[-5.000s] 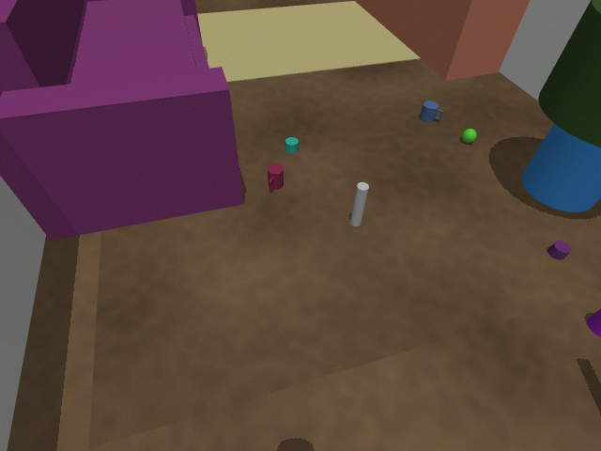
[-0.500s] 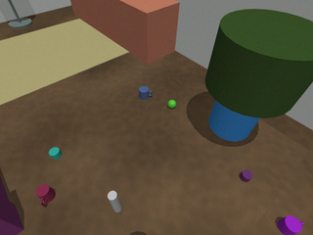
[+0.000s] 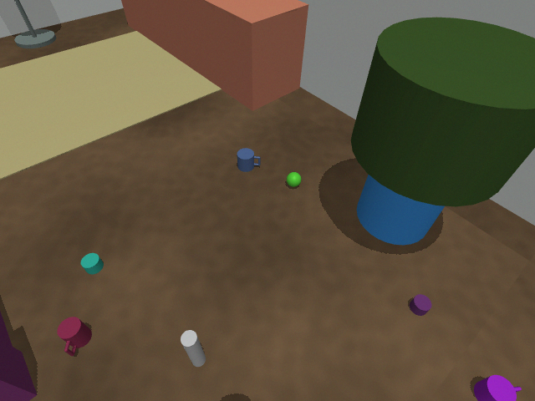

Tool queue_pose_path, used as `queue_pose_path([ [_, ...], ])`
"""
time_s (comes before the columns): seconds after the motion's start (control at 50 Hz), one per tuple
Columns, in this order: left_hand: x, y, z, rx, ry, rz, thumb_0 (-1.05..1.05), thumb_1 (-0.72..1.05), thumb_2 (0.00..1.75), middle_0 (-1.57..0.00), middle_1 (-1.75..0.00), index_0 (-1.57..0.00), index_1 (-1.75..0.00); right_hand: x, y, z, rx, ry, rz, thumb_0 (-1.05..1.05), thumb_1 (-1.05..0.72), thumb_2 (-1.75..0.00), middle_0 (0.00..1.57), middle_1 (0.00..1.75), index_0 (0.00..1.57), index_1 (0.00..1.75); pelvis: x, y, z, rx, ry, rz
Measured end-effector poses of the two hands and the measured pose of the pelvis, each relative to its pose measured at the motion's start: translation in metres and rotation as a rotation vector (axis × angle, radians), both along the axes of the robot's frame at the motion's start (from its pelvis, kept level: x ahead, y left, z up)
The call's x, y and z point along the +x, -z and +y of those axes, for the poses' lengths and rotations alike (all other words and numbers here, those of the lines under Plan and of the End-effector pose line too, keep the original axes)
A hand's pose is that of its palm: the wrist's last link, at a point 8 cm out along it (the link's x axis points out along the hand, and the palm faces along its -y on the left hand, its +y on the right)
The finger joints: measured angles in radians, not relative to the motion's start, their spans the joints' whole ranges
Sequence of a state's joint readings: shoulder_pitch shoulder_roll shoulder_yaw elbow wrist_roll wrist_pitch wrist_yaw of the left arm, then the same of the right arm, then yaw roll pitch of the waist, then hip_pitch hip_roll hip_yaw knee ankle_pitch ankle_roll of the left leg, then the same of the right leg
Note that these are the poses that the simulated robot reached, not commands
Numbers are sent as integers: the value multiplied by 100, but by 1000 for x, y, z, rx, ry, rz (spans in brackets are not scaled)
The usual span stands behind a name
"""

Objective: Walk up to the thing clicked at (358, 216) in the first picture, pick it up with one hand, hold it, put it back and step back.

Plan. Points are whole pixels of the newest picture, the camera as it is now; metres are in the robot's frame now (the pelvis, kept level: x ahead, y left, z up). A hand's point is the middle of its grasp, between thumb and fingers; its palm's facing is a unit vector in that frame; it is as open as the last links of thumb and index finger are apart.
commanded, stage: stand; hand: left
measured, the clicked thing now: (194, 349) +0.40 +0.22 -0.67
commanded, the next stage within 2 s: go down in 1.84 s
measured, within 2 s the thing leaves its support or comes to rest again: neither
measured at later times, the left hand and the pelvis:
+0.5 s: hand out of the picture +0.10 +0.24 -0.15, palm faces -0.03 -0.94 -0.35, open 7.4 cm; pelvis +0.01 -0.01 +0.00, yaw +0 degrees
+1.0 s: hand out of the picture +0.09 +0.25 -0.16, palm faces -0.03 -0.94 -0.34, open 7.4 cm; pelvis +0.01 -0.01 +0.00, yaw +0 degrees
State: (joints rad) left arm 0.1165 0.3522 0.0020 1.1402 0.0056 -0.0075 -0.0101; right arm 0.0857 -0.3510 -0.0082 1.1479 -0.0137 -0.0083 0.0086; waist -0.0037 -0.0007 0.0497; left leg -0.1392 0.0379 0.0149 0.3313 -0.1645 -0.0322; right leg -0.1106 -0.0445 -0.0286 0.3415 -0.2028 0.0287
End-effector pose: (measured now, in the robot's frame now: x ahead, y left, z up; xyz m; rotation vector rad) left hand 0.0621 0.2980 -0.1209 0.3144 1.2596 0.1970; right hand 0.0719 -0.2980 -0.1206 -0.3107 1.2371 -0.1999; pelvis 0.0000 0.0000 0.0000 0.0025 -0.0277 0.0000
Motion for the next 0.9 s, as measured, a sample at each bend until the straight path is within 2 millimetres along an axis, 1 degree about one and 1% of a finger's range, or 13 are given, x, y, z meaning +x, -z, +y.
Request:
queue_pose_path([
  [0.24, 20, -3, -6, 6, 12, -30, 1, 91, 90, -20, -30, -20, -30, 12, -1, -5, 0, 0, -14, 0, -90, -90, 21, 30, 20, 30, 8, 0, -6, -2, 3, -4],
  [0.4, 28, -4, -9, 6, 17, -44, 1, 91, 90, -20, -30, -20, -30, 14, -1, -8, -2, 2, -17, 0, -90, -90, 21, 30, 20, 30, 11, 0, -8, -1, 4, -4],
  [0.54, 28, -4, -9, 7, 16, -42, 1, 91, 90, -20, -30, -20, -30, 12, -1, -9, -2, 2, -10, 0, -90, -90, 20, 30, 20, 30, 12, -1, -9, -2, 4, -5],
  [0.9, 21, -2, -7, 5, 17, -26, 1, 91, 90, -20, -30, -20, -30, 7, -2, -8, -7, 2, 0, 0, -90, -90, 21, 30, 20, 30, 11, -1, -8, -3, 8, -5],
])
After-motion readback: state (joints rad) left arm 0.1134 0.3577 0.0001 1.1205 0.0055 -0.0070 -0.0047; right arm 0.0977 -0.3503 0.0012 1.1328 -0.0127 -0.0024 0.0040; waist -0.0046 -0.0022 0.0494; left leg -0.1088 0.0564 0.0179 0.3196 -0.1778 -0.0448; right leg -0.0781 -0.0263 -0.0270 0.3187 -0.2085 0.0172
